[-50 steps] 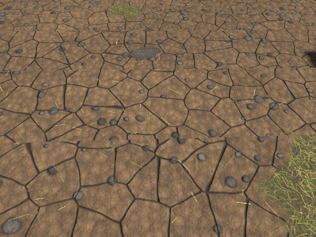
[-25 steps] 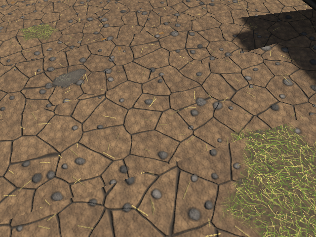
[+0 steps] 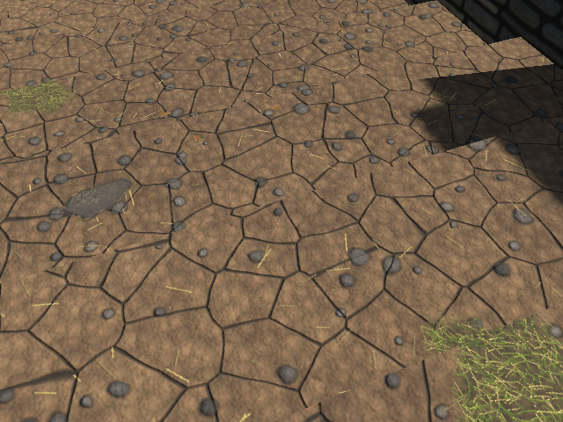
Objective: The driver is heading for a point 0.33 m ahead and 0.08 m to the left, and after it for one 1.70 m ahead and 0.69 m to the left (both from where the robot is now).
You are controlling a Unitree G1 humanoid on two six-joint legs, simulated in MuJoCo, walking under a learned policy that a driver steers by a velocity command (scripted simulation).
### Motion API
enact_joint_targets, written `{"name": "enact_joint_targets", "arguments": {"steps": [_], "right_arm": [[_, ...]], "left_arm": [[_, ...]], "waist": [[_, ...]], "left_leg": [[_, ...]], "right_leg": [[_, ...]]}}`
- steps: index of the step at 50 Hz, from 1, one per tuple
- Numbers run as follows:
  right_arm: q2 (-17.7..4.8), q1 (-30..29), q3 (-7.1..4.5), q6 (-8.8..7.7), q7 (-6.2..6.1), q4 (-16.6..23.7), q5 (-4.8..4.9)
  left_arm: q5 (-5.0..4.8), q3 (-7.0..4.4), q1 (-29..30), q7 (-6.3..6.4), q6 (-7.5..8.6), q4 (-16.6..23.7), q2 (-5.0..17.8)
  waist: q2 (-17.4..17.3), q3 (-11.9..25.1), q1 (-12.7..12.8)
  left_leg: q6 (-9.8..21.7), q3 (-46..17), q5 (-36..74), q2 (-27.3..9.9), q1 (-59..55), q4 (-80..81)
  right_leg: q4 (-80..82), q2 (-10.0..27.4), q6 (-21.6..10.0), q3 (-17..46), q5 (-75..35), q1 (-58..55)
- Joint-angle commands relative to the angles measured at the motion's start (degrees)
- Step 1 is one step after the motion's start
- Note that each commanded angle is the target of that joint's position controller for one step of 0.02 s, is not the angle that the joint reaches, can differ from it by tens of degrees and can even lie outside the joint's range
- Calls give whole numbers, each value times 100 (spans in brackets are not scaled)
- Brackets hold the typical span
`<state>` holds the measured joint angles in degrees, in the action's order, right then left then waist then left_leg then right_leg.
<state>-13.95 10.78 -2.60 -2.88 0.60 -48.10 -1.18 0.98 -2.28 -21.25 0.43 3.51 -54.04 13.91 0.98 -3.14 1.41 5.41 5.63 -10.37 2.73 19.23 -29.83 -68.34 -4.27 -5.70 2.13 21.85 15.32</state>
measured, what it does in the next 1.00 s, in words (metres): walks ahead, turning left: right foot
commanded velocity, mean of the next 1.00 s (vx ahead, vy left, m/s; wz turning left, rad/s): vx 0.50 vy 0.00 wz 0.40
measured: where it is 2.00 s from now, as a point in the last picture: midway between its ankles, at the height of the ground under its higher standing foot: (173, 287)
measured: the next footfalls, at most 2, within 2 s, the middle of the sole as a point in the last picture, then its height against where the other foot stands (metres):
right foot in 0.42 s outside the picture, level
left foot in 1.16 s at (198, 373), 0.17 m lower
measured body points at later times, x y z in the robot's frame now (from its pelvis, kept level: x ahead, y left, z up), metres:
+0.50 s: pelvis +0.26 -0.04 +0.00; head +0.29 -0.05 +0.45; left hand +0.41 +0.23 -0.09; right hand +0.28 -0.31 -0.14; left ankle +0.09 +0.06 -0.67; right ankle +0.35 -0.11 -0.73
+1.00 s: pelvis +0.47 +0.03 -0.03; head +0.48 +0.04 +0.42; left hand +0.29 +0.24 -0.16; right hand +0.75 -0.11 -0.13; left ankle +0.57 +0.24 -0.71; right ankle +0.36 -0.11 -0.73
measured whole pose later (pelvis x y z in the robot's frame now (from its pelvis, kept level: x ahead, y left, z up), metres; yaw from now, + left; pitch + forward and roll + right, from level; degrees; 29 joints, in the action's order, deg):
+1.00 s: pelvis +0.47 +0.03 -0.03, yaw +27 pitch -1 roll -2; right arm -15.9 3.5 -5.8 2.1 3.8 -46.1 -2.2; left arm 2.9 -2.8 -28.9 1.4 8.0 -55.0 13.9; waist -2.0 -2.5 3.9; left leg 3.9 -0.8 20.7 -3.4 38.8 -43.5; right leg -32.5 3.3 1.7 -18.3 33.5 -3.0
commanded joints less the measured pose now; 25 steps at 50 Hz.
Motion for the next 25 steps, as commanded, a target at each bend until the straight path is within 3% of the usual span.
{"name": "enact_joint_targets", "arguments": {"steps": [1,4,6,11,16,18,20,21,22,23,24,25], "right_arm": [[-359,472,-63,-111,-17,0,18],[-538,863,-99,-255,2,-216,57],[-612,1084,-112,-263,2,-306,103],[-654,1558,-120,-210,-31,-426,158],[-814,1808,-153,-102,-101,-413,110],[-904,1692,-191,-31,-157,-333,73],[-988,1385,-241,15,-164,-198,40],[-934,1279,-238,12,-143,-113,75],[-632,1436,-173,-8,-110,126,96],[-190,2270,-106,25,-99,161,218],[-784,2040,-238,97,-119,-41,63],[-837,1639,-288,118,-67,3,80]], "left_arm": [[68,-97,-195,-91,-44,371,464],[98,-70,-25,-150,-208,444,331],[129,-51,591,-165,-231,690,334],[63,31,1657,-167,-167,1036,239],[15,37,2467,-166,-88,1381,345],[-10,2,2279,-158,1,1440,489],[4,-66,1269,-132,107,1155,668],[90,-139,380,-76,158,938,862],[201,-236,-465,-12,186,939,1359],[131,-333,-216,-24,76,1004,1651],[50,-230,187,-50,-1,1119,1064],[57,-124,594,-67,-2,1211,670]], "waist": [[-402,109,13],[-425,65,76],[-411,-115,-12],[-455,-129,-305],[-555,-128,-561],[-637,-31,-410],[-651,310,60],[-250,774,452],[663,1666,644],[1893,2054,146],[951,1351,105],[428,725,19]], "left_leg": [[707,-1983,292,-1557,-920,1936],[765,-1573,849,-1445,-784,2170],[791,-1470,1015,-1343,-850,2315],[663,-1308,1895,-1113,-1209,2071],[631,-1634,2622,-1178,-1812,1557],[534,-1815,2688,-1278,-1980,1274],[400,-1835,3089,-1224,-1736,545],[261,-1512,2944,-842,-1249,-578],[153,-1109,936,-364,-406,-2382],[18,-781,-2296,307,1144,-3733],[72,-1043,-1881,-99,1547,-4176],[36,-1102,-1333,-277,1448,-4148]], "right_leg": [[-90,678,91,232,-437,1374],[383,797,269,29,-711,1524],[987,979,420,-132,-1169,1952],[2682,880,678,-331,-2177,1955],[3469,602,661,-356,-2153,1846],[3768,577,553,-189,-1743,1458],[3921,418,353,-145,-1324,212],[4134,598,200,9,-1512,-1001],[4339,2015,-43,1443,-983,-2293],[5001,2977,-652,3443,-415,-2965],[5132,2737,-657,3275,-78,-2288],[5245,2501,-585,2365,-551,-1568]]}}
Velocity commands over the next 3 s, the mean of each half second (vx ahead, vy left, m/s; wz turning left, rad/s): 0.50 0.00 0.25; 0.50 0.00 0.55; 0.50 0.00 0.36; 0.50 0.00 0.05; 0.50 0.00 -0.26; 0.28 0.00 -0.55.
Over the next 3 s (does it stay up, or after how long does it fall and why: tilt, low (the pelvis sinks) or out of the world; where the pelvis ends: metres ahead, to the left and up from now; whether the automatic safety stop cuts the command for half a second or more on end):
stays up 1.28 0.61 -0.35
